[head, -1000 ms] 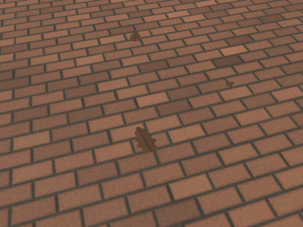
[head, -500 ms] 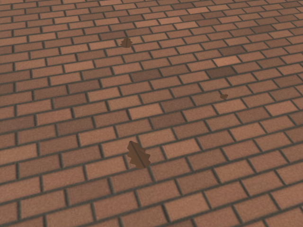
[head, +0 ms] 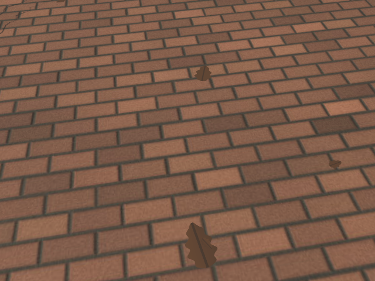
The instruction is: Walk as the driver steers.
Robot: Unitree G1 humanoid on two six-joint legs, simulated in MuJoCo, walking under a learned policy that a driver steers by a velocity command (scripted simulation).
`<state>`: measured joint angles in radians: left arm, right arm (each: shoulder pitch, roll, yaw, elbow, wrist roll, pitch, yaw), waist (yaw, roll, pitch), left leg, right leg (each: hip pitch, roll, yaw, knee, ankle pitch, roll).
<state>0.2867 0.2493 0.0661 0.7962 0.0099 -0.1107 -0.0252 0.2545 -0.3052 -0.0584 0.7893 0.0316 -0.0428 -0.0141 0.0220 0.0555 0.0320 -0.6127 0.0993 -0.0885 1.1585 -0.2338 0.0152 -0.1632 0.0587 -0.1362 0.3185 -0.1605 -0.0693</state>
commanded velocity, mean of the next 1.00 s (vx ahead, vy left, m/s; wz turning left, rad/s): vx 0.50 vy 0.00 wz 0.48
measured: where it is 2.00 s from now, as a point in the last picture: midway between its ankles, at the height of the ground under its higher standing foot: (122, 188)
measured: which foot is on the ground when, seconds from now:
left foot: up 0.00-0.30, down 0.32-0.82, up 0.84-1.00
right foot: down 0.00-0.34, up 0.36-0.80, down 0.82-1.00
